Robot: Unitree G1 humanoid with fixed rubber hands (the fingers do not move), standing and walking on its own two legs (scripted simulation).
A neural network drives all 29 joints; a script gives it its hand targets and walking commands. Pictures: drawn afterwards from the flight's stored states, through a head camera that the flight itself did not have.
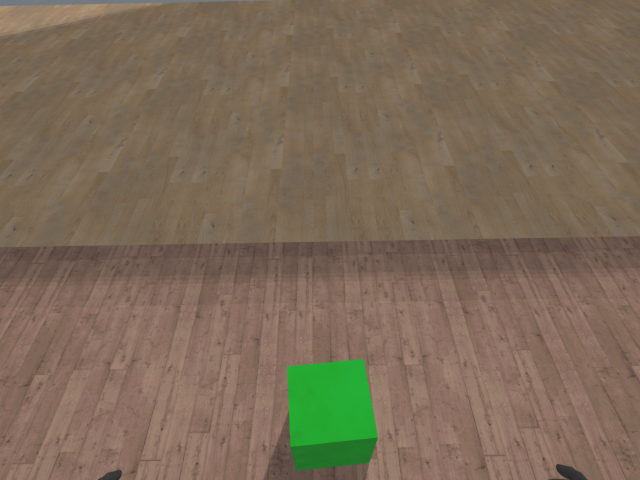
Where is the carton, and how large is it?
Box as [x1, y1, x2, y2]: [287, 359, 377, 470]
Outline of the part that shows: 363,359 287,366 290,446 296,470 362,463 369,461 377,435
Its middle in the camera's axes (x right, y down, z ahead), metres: +0.03 +0.48 +1.08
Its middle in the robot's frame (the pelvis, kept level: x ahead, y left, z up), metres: +0.41 +0.00 -0.66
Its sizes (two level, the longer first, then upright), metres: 0.210 0.200 0.250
